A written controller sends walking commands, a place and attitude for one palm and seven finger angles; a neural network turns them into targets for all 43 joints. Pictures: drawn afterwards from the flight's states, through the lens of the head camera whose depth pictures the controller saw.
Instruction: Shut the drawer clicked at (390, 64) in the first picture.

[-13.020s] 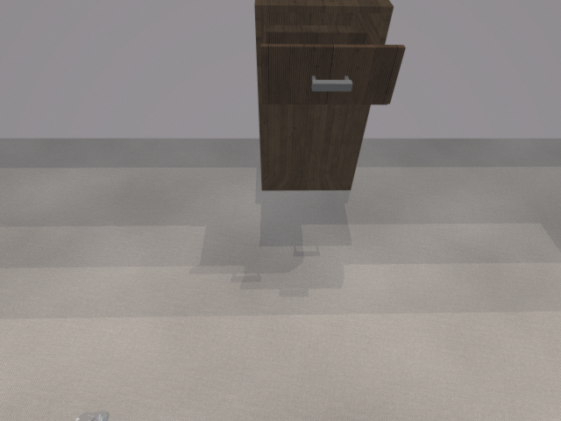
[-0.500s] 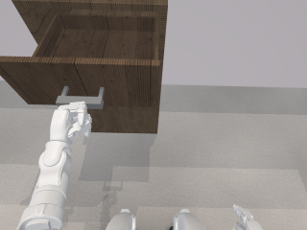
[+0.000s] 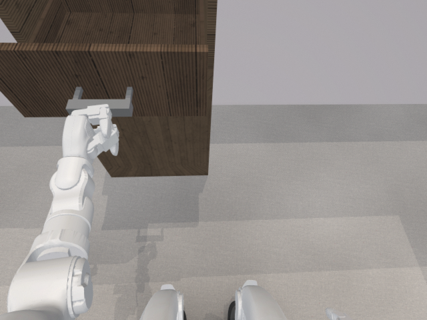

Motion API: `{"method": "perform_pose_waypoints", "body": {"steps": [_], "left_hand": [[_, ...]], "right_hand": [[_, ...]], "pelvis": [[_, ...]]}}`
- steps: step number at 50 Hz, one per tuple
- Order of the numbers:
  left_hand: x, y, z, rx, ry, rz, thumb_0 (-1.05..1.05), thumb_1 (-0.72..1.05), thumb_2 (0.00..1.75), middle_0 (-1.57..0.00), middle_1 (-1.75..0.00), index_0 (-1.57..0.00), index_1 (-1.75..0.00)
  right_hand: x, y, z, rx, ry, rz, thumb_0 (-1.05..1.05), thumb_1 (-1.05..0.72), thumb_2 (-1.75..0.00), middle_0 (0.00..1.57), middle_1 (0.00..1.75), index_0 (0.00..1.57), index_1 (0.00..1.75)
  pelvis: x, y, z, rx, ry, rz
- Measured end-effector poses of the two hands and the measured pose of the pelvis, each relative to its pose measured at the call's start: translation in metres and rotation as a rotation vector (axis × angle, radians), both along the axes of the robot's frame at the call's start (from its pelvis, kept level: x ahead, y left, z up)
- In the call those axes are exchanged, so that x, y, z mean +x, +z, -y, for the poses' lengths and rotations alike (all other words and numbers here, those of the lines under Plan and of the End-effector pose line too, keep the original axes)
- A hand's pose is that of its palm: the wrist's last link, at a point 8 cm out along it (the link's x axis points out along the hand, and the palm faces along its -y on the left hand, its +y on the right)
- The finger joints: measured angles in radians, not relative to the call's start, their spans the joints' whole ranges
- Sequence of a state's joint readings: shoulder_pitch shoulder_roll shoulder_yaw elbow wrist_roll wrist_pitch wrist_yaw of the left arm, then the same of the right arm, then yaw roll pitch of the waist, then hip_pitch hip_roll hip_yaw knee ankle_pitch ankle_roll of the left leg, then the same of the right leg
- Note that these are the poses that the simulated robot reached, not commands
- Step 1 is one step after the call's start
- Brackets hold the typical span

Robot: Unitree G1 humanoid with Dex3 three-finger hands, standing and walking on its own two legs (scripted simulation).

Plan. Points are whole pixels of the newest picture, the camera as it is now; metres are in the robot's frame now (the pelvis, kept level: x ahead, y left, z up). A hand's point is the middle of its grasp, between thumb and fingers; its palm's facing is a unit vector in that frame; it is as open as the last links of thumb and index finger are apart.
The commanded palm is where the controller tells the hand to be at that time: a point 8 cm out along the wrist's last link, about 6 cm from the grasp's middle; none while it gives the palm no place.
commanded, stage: push the drawer shut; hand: left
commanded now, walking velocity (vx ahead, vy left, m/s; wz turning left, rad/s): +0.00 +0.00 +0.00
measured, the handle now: (102, 99) +0.52 +0.22 +0.06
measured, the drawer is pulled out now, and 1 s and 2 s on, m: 0.17 0.04 0.00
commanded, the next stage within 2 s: pull the fist back off the drawer in 1.74 s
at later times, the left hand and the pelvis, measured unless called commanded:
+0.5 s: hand (116, 110) +0.50 +0.19 +0.05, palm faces +0.03 -1.00 -0.02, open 3.1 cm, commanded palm +0.49 +0.23 +0.05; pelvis +0.01 +0.00 -0.01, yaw -1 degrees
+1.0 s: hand (121, 86) +0.57 +0.19 +0.05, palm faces +0.03 -1.00 -0.02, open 3.2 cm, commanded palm +0.56 +0.22 +0.05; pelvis +0.01 +0.01 -0.01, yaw -2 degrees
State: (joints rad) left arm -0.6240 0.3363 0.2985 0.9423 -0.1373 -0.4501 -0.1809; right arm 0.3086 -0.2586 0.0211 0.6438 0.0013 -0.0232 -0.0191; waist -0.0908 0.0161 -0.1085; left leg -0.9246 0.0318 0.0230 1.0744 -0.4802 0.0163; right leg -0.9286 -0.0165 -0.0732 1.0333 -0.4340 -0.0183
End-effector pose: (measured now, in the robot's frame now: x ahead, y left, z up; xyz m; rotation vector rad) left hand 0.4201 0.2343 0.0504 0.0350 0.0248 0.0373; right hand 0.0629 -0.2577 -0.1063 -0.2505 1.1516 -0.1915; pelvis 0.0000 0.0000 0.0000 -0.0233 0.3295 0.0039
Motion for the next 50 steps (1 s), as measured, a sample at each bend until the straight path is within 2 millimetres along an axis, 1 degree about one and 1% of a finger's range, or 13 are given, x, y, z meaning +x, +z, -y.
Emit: {"method": "perform_pose_waypoints", "body": {"steps": [13,35,50], "left_hand": [[0.035,0.0,-0.003,-0.008,-0.005,-0.007,0.0,0.88,0.93,-1.4,-1.6,-1.4,-1.6],[0.083,0.001,-0.007,-0.018,-0.007,-0.02,0.0,0.85,0.92,-1.4,-1.6,-1.4,-1.6],[0.124,0.002,-0.005,-0.019,-0.002,-0.034,0.01,0.87,0.93,-1.4,-1.6,-1.4,-1.6]], "right_hand": [[-0.024,-0.002,0.0,-0.011,-0.036,-0.091,0.01,-0.91,-0.9,0.2,0.3,0.21,0.3],[-0.054,-0.001,-0.005,-0.029,-0.07,-0.213,0.01,-0.91,-0.9,0.2,0.3,0.21,0.3],[-0.084,0.001,-0.01,-0.038,-0.107,-0.315,0.01,-0.91,-0.9,0.2,0.3,0.21,0.3]], "pelvis": [[0.003,-0.004,-0.002,-0.006,-0.009,-0.037],[0.006,-0.009,-0.007,-0.026,-0.01,-0.089],[0.007,-0.015,-0.009,-0.039,-0.016,-0.141]]}}
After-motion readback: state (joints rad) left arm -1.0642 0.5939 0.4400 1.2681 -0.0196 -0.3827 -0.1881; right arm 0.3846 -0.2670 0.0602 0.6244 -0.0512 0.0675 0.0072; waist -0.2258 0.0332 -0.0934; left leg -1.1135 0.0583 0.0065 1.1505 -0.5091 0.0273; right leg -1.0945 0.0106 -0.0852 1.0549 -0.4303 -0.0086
